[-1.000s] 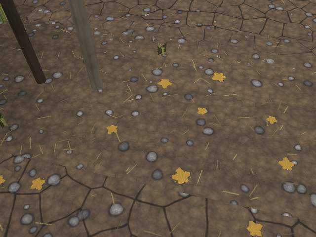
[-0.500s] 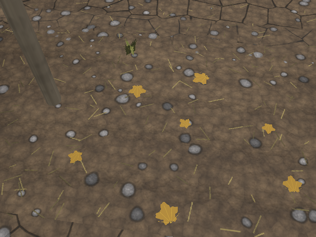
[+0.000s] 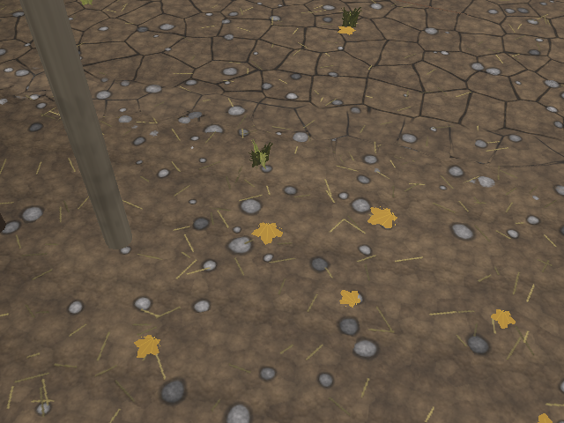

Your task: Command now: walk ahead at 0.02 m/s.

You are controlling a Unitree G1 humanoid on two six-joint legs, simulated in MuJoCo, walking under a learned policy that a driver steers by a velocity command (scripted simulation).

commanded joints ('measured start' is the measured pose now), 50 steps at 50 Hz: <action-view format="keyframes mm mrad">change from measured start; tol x16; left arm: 1 31 66 6 0 -2 -8 6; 30 -132 68 28 -101 8 -56 -26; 36 434 244 94 42 14 -61 -12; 40 120 110 47 -54 8 -70 -17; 50 283 82 12 -5 1 -99 2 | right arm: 1 61 -77 -11 -10 2 -7 -4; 30 213 -147 -56 40 -18 -39 -1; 50 -281 -58 -44 -187 -9 -28 64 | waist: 1 -12 26 66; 32 -11 123 170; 36 136 -304 -55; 39 4 -14 124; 50 0 -60 138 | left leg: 1 -116 117 -120 -142 -11 32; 18 -71 119 -104 -124 119 35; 24 -66 273 -355 -293 -553 179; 30 93 303 -308 -248 -113 212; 33 -107 223 -162 -107 71 151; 34 -210 166 -93 54 176 122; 36 -532 -51 39 670 -283 56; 37 -574 35 -42 787 -227 81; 50 -541 74 73 350 214 12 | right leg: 1 77 -93 127 -65 -14 -7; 19 121 -91 112 -36 8 -11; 22 -22 4 21 118 -311 -28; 28 -397 -64 -6 387 -315 -41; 31 -263 -37 -41 276 -253 -40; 34 296 39 -60 86 -129 -55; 36 500 -399 706 -256 -478 -196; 37 383 -390 657 -238 -554 -196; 43 204 -226 225 -248 76 -137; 50 224 -179 91 -268 334 -137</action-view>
